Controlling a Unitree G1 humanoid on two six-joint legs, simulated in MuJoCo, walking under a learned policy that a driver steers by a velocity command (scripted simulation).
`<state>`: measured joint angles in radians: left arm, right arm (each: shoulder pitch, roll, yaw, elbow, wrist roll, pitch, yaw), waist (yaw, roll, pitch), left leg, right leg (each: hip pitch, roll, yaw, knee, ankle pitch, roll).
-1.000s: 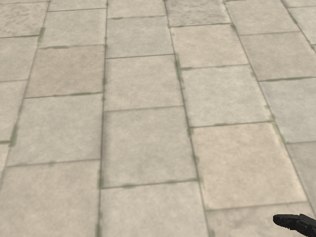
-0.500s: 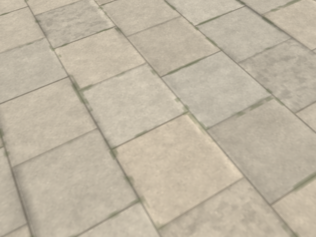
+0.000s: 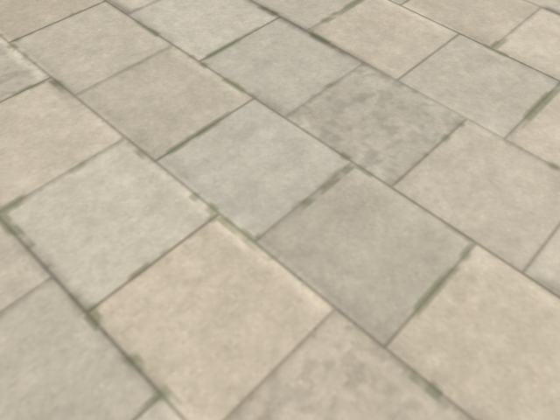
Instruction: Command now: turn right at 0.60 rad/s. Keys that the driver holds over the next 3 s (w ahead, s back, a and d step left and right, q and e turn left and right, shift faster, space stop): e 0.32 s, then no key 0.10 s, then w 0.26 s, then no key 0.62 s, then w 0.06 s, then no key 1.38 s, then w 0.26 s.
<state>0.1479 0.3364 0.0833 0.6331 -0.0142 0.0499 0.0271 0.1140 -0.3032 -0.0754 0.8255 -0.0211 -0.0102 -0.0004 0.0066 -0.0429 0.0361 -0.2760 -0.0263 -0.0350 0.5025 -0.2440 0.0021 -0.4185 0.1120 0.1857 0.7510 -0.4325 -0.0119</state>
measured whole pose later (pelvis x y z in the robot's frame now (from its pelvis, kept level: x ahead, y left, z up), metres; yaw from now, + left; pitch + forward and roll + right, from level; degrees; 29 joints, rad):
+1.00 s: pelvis +0.12 -0.05 +0.00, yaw -18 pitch +1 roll +0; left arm 0.29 0.30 0.05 0.79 0.00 0.01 0.03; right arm 0.10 -0.26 -0.03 0.80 -0.01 -0.05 0.02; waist 0.03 -0.03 0.03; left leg -0.34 0.00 0.03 0.48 -0.16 0.03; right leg -0.27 0.02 0.06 0.87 -0.57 0.05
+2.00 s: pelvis +0.19 -0.08 +0.00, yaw -17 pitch -2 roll +0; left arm 0.19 0.24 0.03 1.05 0.00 0.01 0.05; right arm 0.14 -0.25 -0.02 1.05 0.00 0.01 -0.02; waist -0.01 0.00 0.05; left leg -0.17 0.00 0.01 0.50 -0.30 0.01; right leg -0.12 -0.03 0.02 0.47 -0.32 0.03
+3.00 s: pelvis +0.19 -0.10 +0.00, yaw -17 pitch +0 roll +0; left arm 0.35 0.19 0.03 1.11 -0.02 -0.08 0.02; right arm 0.35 -0.24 -0.05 1.07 0.04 -0.02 -0.03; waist 0.00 0.03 -0.02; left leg -0.23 0.02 0.00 0.57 -0.37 0.03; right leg -0.22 0.00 -0.05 0.54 -0.36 -0.08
